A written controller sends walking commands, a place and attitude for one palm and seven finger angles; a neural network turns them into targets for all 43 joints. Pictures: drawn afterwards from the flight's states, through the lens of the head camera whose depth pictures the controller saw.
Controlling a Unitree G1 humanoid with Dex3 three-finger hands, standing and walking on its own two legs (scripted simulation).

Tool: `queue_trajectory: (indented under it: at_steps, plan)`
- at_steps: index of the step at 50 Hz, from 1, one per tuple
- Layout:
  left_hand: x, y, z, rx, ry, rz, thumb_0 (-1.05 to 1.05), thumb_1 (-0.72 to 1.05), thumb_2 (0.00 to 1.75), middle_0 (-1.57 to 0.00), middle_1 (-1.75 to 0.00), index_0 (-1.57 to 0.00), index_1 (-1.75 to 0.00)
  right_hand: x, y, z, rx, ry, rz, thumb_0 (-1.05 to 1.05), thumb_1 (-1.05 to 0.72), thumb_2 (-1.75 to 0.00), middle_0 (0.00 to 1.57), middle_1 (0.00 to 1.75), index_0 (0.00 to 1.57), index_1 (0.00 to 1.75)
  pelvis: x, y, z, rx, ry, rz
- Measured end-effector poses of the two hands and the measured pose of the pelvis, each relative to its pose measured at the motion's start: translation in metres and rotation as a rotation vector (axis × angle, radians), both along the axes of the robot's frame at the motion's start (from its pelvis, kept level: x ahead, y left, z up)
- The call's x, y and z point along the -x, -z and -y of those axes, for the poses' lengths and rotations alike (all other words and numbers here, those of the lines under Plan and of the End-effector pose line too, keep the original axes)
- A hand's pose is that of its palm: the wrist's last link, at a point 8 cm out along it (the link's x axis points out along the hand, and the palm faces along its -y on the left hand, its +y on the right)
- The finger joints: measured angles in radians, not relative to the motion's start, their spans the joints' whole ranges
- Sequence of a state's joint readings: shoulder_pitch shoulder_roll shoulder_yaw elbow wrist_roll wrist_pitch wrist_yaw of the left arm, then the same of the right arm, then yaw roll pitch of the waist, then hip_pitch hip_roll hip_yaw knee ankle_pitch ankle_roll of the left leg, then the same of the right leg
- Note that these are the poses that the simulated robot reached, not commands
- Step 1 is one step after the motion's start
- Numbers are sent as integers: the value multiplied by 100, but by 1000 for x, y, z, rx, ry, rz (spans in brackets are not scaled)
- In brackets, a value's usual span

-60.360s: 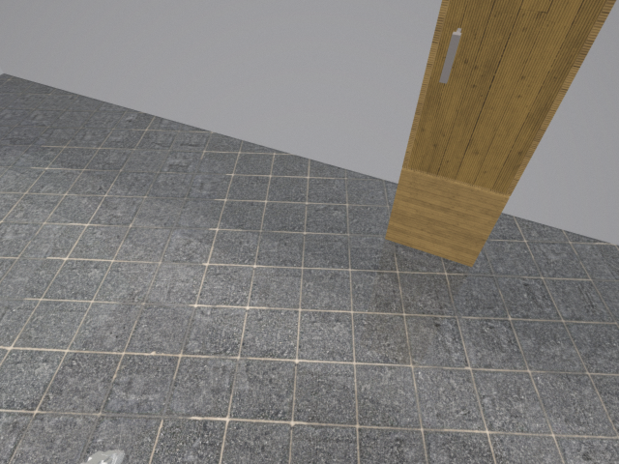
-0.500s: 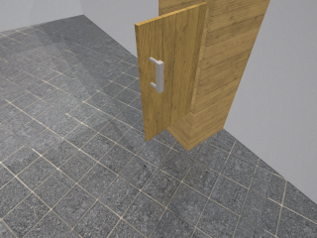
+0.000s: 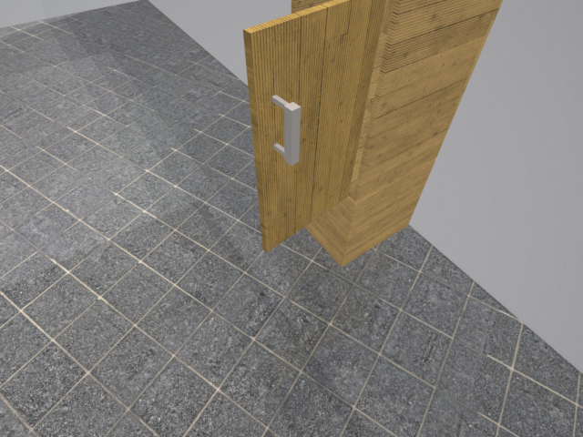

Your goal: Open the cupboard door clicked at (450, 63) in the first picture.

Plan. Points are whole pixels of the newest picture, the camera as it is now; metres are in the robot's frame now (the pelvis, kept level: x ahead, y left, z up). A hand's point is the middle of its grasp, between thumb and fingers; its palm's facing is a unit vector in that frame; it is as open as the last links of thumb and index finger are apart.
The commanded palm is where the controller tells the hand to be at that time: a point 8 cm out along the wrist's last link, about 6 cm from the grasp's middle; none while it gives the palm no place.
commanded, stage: look to check the result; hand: left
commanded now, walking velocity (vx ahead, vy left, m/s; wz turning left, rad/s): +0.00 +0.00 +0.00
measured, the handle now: (284, 130) +0.63 +0.05 +0.06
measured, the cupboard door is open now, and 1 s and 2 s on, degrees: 96 96 96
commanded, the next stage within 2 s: stand and wait in 0.36 s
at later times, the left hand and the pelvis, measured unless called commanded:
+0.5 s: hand out of the picture +0.03 +0.19 -0.17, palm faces +0.03 -0.97 -0.23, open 7.4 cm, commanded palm none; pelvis +0.01 +0.00 +0.00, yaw +0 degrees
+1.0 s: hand out of the picture +0.06 +0.21 -0.16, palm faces +0.00 -0.96 -0.27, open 7.4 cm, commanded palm none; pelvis +0.02 -0.01 +0.01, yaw +0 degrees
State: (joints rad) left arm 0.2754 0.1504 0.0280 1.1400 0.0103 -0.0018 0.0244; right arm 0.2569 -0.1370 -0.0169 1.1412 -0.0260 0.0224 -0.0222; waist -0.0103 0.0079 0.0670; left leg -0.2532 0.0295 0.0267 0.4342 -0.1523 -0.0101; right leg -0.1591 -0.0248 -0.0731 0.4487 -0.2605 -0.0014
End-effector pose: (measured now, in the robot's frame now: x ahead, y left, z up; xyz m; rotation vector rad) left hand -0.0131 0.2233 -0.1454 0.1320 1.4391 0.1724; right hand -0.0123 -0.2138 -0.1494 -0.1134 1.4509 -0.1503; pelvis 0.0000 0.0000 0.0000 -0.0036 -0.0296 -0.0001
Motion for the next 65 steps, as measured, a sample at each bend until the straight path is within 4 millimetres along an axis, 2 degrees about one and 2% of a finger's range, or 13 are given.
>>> queue_trajectory:
  at_steps: [12,20,44,65]
  plan:
    - [-18,-3,-2,-4,4,31,0,91,90,-20,-30,-20,-30,-36,-4,13,28,-33,63,1,-91,-90,20,30,20,30,-8,-2,1,-2,-3,7]
    - [-33,-6,-9,-26,20,63,0,91,90,-20,-30,-20,-30,-52,-7,22,40,-44,96,0,-91,-90,20,30,20,30,-12,-3,3,-3,-1,8]
    - [-68,-18,-32,-83,59,123,0,91,90,-20,-30,-20,-30,-70,-17,55,100,-63,118,0,-91,-90,20,30,20,30,-18,-6,8,-4,1,11]
    - [-76,-20,-35,-90,71,123,0,90,90,-20,-30,-20,-30,-84,-20,59,109,-69,138,0,-90,-90,20,30,20,30,-25,-7,8,-5,6,6]
